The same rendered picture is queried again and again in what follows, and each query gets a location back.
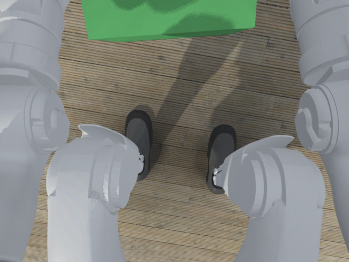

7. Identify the right robot upper arm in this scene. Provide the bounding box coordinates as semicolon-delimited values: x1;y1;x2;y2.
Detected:
294;80;349;252

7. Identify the left robot shin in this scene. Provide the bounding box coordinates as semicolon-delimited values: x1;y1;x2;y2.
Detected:
46;124;144;197

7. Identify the robot right forearm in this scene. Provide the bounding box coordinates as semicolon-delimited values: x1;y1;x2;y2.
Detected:
289;0;349;86

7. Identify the carton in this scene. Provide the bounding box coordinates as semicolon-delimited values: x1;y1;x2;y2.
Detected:
81;0;257;42

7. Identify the robot right foot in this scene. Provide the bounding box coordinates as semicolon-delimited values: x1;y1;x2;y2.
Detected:
206;124;237;194

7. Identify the robot left forearm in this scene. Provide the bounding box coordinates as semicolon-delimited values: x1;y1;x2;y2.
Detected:
0;0;70;92

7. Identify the left robot upper arm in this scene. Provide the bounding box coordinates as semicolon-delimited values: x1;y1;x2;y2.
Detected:
0;85;70;262

